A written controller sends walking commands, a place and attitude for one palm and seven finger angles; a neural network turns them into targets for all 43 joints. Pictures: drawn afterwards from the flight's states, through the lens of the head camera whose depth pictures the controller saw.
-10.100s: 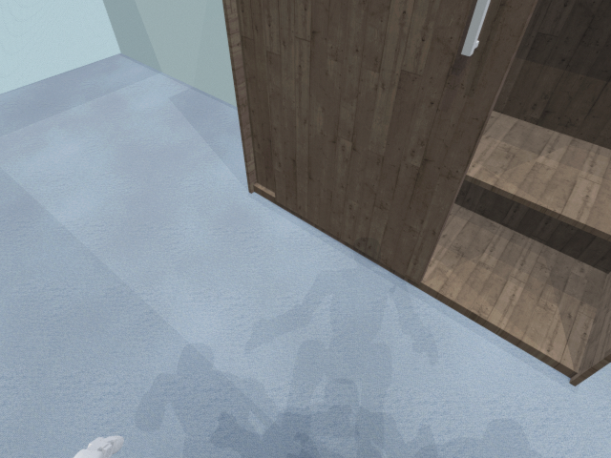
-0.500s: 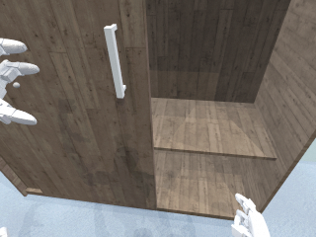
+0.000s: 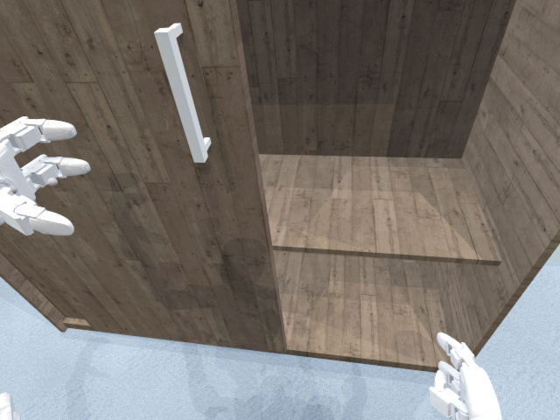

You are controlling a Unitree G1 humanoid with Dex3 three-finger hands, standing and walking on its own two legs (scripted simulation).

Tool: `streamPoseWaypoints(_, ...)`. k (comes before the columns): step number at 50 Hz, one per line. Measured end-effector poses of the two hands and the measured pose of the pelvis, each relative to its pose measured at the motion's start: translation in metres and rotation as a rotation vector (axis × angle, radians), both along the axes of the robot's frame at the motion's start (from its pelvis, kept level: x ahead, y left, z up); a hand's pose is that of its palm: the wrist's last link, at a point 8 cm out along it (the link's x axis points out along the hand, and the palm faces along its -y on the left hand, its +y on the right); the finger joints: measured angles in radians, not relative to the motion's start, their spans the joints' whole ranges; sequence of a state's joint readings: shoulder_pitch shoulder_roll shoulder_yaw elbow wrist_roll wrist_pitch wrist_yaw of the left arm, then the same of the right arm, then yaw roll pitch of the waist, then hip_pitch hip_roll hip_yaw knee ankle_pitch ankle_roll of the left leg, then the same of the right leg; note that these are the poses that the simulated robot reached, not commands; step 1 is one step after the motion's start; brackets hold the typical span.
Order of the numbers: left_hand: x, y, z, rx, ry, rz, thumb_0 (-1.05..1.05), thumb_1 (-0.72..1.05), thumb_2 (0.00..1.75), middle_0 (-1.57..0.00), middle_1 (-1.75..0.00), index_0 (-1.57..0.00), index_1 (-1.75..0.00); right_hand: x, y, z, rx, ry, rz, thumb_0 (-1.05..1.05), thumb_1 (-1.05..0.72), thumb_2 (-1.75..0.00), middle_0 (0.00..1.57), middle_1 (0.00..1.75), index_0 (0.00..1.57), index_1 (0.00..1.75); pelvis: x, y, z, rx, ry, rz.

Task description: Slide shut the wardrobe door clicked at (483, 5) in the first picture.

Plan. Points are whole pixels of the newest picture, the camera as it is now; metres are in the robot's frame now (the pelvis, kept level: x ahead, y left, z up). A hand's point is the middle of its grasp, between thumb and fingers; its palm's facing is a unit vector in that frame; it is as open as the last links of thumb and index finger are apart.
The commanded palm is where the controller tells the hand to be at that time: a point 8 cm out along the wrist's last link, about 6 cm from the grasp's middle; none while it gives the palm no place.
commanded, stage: move the hooked fingers beside the handle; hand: left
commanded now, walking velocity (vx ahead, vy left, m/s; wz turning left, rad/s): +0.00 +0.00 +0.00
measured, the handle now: (189, 98) +0.50 +0.20 +0.25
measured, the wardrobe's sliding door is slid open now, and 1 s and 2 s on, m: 0.56 0.56 0.56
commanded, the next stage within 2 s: none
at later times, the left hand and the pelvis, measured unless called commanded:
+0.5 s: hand (80, 158) +0.32 +0.27 +0.27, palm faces -0.01 -0.99 -0.10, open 14.0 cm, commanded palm +0.32 +0.33 +0.27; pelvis +0.01 +0.02 +0.00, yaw +0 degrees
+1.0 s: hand (105, 133) +0.40 +0.29 +0.25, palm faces +0.11 -0.99 -0.08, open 14.0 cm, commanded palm +0.37 +0.32 +0.26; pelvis +0.01 +0.03 +0.01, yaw -2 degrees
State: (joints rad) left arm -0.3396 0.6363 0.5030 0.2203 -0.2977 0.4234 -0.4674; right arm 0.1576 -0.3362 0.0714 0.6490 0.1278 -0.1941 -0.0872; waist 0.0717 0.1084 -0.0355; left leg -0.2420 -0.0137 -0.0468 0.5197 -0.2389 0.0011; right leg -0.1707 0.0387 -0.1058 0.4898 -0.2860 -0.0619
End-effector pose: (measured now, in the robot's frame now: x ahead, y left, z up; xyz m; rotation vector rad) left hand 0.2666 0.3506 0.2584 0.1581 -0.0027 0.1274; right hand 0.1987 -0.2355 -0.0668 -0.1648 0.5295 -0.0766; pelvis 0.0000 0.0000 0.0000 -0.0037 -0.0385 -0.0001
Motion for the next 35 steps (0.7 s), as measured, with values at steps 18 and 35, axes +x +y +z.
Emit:
streamPoseWaypoints(18,0.030,0.003,0.002,-0.020,-0.010,-0.059,-0.01,-0.50,0.30,-0.30,-1.20,-0.30,-1.20,-0.014,0.020,-0.004,0.021,0.042,-0.013,0.02,-0.91,-0.89,0.20,0.30,0.20,0.29,0.006,0.017,0.002,0.001,0.017,-0.009)
streamPoseWaypoints(35,0.072,-0.009,0.008,-0.034,-0.025,-0.063,-0.01,-0.50,0.30,-0.30,-1.20,-0.30,-1.20,-0.013,0.042,-0.001,0.012,0.052,-0.009,0.02,-0.91,-0.89,0.20,0.30,0.20,0.30,0.003,0.030,0.005,-0.003,0.018,-0.004)
